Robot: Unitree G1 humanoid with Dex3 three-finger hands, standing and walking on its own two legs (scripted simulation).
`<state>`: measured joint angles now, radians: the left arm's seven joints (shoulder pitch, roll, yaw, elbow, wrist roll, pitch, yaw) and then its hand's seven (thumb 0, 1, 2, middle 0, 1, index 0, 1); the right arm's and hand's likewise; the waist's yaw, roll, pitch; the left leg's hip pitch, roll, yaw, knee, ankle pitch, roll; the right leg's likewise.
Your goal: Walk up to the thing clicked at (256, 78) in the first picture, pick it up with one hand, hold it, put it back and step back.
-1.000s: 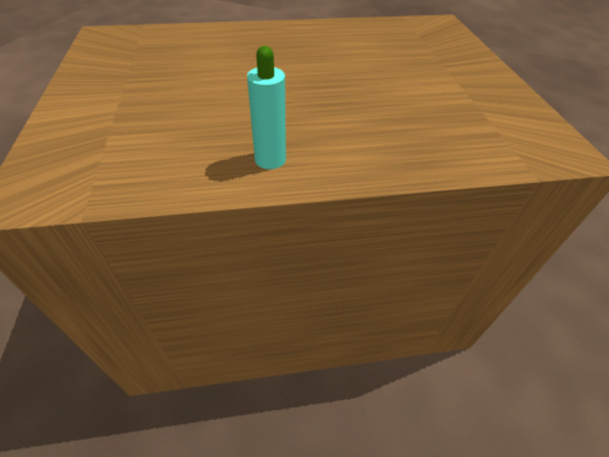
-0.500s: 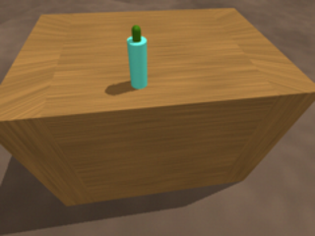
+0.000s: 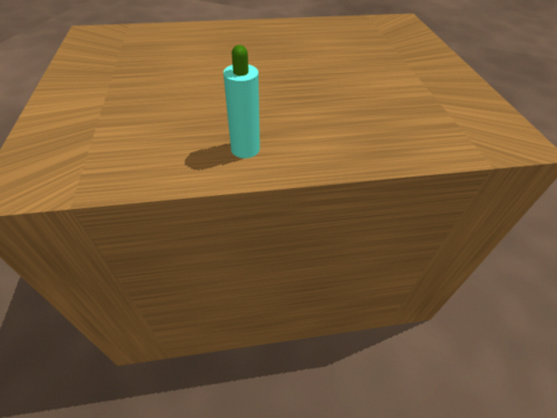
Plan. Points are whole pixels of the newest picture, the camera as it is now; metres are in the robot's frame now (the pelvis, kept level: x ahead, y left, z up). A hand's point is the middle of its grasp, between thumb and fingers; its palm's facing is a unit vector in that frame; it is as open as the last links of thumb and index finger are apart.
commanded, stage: stand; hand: right
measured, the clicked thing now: (242, 103) +0.61 +0.09 +0.12
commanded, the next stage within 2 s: walk up in 0.12 s
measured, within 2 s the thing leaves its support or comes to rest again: neither
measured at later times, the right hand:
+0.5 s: hand out of the picture +0.13 -0.17 -0.17, palm faces -0.16 +0.92 -0.37, open 7.4 cm
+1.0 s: hand (299, 381) +0.22 -0.03 -0.18, palm faces -0.25 +0.91 -0.32, open 7.4 cm
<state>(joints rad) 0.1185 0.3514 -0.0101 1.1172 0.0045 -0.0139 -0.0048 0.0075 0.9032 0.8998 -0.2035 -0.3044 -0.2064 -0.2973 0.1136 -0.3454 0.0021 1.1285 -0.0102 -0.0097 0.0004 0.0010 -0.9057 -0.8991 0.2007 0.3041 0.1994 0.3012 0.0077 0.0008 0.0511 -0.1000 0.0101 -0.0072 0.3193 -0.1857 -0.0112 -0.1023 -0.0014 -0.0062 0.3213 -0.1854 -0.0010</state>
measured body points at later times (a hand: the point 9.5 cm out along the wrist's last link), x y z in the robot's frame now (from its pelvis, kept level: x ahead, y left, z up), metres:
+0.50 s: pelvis +0.02 +0.11 -0.04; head +0.05 +0.11 +0.41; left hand +0.01 +0.48 -0.13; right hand +0.14 -0.22 -0.15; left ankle +0.06 +0.26 -0.75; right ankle -0.01 -0.11 -0.74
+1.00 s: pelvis +0.09 +0.20 -0.02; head +0.12 +0.19 +0.43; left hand +0.08 +0.52 -0.12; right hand +0.23 -0.08 -0.16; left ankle +0.06 +0.33 -0.73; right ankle +0.13 +0.08 -0.75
